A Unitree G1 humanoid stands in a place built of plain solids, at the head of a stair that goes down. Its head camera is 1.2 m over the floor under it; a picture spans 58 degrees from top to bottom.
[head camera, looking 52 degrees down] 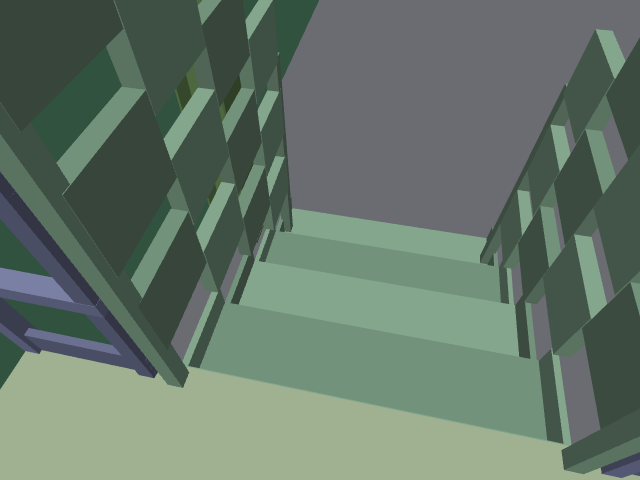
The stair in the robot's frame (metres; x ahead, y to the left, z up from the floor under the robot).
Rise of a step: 0.16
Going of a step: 0.30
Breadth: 1.12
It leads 12 degrees to the right of straight ahead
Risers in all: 5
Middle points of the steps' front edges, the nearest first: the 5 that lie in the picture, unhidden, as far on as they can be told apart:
0.38 -0.13 0.00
0.67 -0.19 -0.16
0.97 -0.25 -0.31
1.26 -0.31 -0.47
1.55 -0.37 -0.63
